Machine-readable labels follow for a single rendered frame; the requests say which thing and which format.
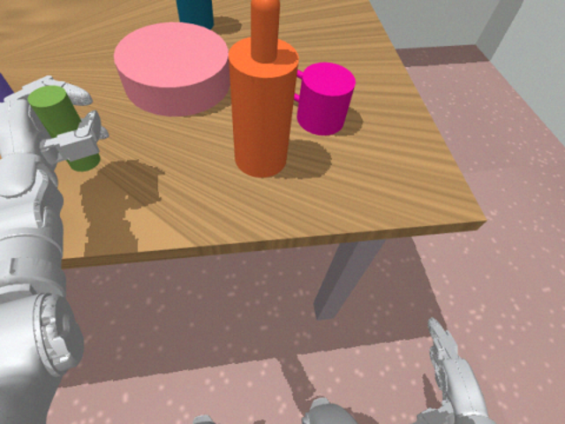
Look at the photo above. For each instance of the table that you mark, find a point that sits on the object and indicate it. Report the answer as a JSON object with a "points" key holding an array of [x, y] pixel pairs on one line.
{"points": [[169, 187]]}

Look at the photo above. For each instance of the left robot arm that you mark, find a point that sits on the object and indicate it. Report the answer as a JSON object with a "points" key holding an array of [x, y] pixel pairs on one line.
{"points": [[39, 337]]}

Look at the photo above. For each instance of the left robot hand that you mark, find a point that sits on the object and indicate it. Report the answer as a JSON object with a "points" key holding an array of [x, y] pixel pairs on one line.
{"points": [[21, 131]]}

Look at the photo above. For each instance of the right robot hand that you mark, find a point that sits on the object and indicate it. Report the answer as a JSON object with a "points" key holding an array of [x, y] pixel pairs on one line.
{"points": [[461, 394]]}

